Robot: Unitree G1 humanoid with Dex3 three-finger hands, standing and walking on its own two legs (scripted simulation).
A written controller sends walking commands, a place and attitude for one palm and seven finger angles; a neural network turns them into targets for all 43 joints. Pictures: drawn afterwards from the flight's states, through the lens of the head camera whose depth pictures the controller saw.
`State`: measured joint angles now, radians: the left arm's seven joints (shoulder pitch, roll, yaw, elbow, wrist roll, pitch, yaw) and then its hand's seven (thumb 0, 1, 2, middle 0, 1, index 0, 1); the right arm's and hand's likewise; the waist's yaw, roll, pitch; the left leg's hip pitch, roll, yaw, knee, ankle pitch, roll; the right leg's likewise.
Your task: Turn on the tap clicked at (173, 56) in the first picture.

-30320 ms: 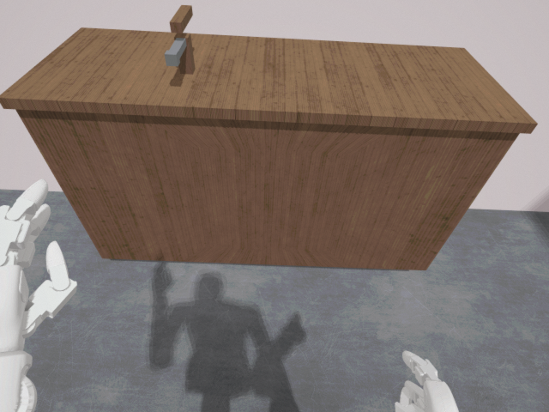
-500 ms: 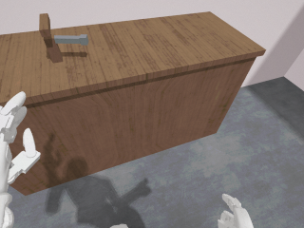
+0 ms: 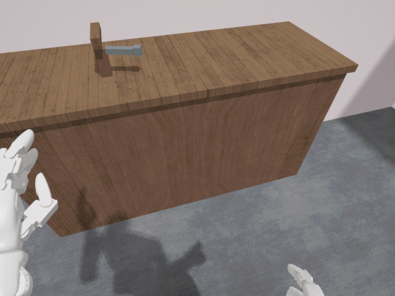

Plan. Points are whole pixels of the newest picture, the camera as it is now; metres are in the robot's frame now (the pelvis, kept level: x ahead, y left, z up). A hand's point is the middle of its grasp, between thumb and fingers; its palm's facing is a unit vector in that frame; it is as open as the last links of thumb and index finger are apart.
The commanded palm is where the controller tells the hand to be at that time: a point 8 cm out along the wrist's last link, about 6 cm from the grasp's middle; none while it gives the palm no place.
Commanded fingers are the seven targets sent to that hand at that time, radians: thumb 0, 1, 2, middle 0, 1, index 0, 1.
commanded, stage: stop stepping back and stand still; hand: left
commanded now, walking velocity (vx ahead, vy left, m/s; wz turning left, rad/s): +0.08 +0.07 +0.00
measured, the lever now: (137, 50) +0.80 +0.25 +0.13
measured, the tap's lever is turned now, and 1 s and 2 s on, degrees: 72 72 72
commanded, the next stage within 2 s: stand and check the lever's angle in 0.50 s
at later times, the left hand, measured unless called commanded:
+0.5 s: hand (37, 198) +0.22 +0.27 +0.15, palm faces +0.39 -0.84 -0.37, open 7.5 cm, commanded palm +0.17 +0.31 +0.18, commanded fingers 0.00 0.90 0.90 -0.20 -0.30 -0.20 -0.30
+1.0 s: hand (33, 202) +0.22 +0.28 +0.15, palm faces +0.39 -0.84 -0.37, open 7.5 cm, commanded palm +0.16 +0.31 +0.18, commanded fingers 0.00 0.90 0.90 -0.20 -0.30 -0.20 -0.30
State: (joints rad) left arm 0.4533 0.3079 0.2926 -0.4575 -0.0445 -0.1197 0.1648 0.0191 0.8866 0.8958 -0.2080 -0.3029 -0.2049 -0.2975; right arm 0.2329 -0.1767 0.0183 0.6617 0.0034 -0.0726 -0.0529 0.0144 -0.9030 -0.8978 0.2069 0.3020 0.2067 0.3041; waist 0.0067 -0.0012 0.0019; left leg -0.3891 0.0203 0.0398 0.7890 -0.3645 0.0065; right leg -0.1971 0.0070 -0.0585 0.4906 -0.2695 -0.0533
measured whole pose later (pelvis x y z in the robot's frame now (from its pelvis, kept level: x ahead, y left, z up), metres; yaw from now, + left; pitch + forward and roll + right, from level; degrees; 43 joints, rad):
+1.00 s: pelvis +0.00 +0.03 +0.00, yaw +0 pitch +0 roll -1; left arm 0.49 0.34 0.31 -0.49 -0.06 -0.10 0.17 0.02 0.89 0.90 -0.21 -0.30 -0.21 -0.30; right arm 0.17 -0.21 0.00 0.59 0.00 -0.08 -0.07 0.01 -0.90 -0.90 0.21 0.30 0.20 0.30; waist 0.00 0.02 0.04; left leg -0.26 0.05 0.06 0.46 -0.19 0.00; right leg -0.17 0.00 -0.06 0.40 -0.22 0.00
